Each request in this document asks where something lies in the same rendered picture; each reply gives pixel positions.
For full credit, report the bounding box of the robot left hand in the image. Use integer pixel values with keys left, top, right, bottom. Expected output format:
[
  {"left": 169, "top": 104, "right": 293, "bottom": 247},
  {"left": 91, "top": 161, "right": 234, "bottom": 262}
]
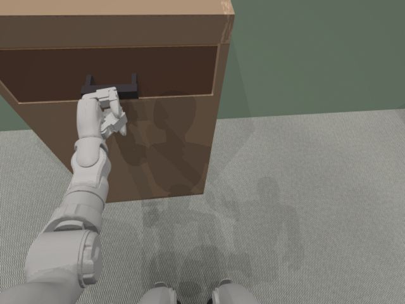
[{"left": 77, "top": 87, "right": 127, "bottom": 142}]

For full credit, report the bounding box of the handle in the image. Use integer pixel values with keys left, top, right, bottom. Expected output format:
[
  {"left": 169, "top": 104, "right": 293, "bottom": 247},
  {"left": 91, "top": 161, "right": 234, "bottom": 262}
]
[{"left": 80, "top": 73, "right": 139, "bottom": 99}]

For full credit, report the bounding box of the left robot upper arm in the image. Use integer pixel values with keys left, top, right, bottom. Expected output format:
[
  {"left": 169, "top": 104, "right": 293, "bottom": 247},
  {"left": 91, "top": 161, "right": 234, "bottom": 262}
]
[{"left": 0, "top": 229, "right": 103, "bottom": 304}]

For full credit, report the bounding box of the robot left forearm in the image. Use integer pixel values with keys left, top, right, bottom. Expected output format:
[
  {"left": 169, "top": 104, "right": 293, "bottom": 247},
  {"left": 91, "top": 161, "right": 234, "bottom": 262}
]
[{"left": 24, "top": 137, "right": 111, "bottom": 283}]

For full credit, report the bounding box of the left robot shin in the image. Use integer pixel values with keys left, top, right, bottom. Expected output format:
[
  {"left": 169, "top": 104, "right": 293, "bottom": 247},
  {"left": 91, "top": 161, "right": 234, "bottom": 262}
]
[{"left": 154, "top": 282, "right": 169, "bottom": 289}]

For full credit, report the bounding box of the robot left thigh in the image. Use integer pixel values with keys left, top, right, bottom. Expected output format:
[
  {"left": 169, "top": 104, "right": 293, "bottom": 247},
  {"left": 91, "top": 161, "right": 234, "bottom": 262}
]
[{"left": 138, "top": 287, "right": 177, "bottom": 304}]

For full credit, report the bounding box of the drawer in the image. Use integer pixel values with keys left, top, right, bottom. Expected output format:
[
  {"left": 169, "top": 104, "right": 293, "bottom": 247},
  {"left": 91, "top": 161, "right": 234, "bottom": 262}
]
[{"left": 0, "top": 44, "right": 218, "bottom": 103}]

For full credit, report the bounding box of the cabinet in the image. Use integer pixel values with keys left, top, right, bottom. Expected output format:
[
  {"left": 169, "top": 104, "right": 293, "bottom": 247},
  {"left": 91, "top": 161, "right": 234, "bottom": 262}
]
[{"left": 0, "top": 0, "right": 235, "bottom": 203}]

